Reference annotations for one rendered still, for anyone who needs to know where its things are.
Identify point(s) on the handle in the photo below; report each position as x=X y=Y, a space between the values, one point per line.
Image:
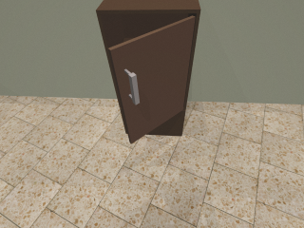
x=133 y=87

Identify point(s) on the cupboard door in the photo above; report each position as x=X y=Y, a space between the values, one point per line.
x=160 y=59

